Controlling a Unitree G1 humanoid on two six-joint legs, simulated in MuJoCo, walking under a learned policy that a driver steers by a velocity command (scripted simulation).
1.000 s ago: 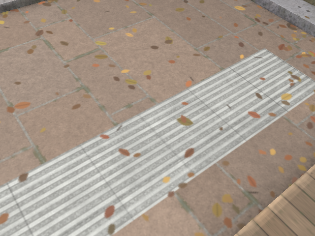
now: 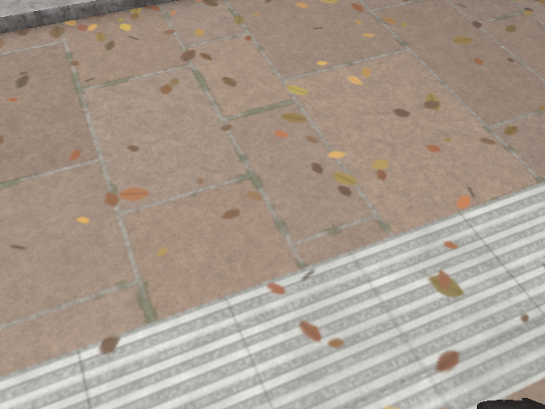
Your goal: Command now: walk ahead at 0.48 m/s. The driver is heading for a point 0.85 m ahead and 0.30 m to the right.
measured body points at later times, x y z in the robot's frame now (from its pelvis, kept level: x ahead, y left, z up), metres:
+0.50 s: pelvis +0.29 +0.01 -0.05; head +0.31 -0.01 +0.40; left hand +0.49 +0.23 -0.15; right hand +0.22 -0.22 -0.21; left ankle +0.11 +0.12 -0.74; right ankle +0.37 -0.05 -0.77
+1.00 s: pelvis +0.57 -0.01 -0.05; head +0.60 -0.02 +0.40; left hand +0.63 +0.27 -0.18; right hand +0.69 -0.31 -0.13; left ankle +0.72 +0.05 -0.78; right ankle +0.38 -0.05 -0.77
